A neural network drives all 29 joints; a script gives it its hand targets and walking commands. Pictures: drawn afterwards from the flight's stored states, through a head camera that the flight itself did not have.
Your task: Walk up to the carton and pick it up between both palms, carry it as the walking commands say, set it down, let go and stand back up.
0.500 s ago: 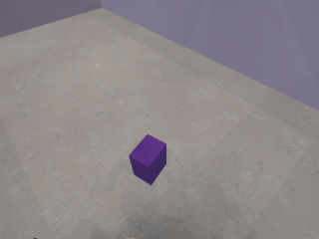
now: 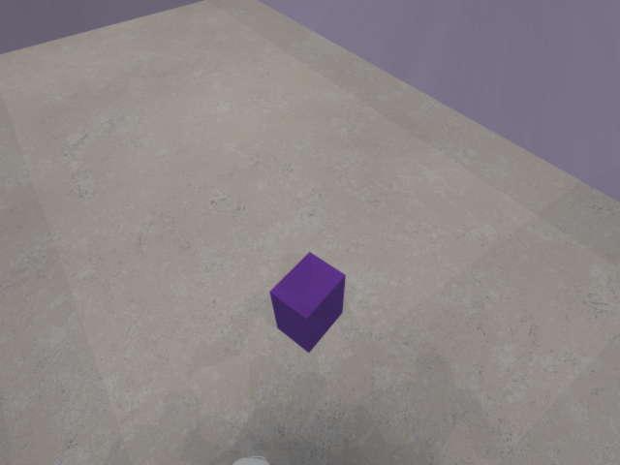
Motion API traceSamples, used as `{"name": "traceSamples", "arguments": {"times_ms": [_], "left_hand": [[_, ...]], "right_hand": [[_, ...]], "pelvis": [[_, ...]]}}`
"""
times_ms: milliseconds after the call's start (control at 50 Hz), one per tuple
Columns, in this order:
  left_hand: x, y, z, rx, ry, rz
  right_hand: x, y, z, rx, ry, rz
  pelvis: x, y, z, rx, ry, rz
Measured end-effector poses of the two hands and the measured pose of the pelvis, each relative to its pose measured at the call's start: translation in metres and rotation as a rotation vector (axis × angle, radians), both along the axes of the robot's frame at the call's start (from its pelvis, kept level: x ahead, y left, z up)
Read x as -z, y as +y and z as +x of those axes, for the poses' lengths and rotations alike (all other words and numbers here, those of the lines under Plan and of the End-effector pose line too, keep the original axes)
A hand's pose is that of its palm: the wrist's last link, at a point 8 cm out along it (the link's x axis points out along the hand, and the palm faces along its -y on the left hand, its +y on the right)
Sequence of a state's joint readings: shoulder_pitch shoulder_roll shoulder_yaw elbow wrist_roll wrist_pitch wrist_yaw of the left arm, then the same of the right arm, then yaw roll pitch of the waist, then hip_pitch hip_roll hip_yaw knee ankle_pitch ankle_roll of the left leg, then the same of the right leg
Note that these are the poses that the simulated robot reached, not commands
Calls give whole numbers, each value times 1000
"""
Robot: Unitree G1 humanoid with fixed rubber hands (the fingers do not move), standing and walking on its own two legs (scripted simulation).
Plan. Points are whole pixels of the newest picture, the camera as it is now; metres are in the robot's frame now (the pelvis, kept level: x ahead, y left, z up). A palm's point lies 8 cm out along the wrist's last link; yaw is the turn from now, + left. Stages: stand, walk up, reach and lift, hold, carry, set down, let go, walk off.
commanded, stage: walk up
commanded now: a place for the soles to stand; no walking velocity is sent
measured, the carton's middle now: (309, 303) +0.68 +0.01 -0.63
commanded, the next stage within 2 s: none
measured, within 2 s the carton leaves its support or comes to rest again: neither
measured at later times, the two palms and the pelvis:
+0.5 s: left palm out of the picture +0.06 +0.36 -0.07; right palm out of the picture +0.12 -0.30 -0.11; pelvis +0.02 +0.01 +0.00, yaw +5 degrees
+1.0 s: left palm out of the picture +0.06 +0.37 -0.08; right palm (526, 463) +0.15 -0.28 -0.11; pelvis +0.03 +0.03 +0.00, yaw +8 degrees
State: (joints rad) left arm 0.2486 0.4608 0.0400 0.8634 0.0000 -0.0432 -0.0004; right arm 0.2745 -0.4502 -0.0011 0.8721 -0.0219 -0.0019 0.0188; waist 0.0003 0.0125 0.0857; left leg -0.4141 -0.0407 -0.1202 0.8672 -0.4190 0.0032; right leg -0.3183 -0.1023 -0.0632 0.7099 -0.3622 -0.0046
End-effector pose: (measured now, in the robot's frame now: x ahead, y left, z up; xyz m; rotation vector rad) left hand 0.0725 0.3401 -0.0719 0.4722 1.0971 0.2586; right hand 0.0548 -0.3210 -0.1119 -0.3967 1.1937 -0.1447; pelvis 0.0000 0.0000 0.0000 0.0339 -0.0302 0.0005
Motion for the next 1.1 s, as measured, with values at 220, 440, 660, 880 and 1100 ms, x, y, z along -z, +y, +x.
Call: {"name": "traceSamples", "arguments": {"times_ms": [220,440,660,880,1100], "left_hand": [[18,18,-1,-43,3,-45],[7,12,-12,-74,10,1],[18,43,-20,-115,20,-25],[13,28,-13,-113,16,-12],[13,36,-11,-132,8,-27]], "right_hand": [[-10,22,37,-74,-21,-38],[-1,14,59,-81,-24,-10],[-4,52,72,-135,-23,-11],[1,37,79,-130,-3,-13],[-1,54,100,-171,-44,-1]], "pelvis": [[4,20,10,-62,15,-40],[3,7,16,-77,3,-14],[5,38,19,-121,12,-49],[5,23,26,-126,21,-25],[4,33,34,-158,18,-32]]}}
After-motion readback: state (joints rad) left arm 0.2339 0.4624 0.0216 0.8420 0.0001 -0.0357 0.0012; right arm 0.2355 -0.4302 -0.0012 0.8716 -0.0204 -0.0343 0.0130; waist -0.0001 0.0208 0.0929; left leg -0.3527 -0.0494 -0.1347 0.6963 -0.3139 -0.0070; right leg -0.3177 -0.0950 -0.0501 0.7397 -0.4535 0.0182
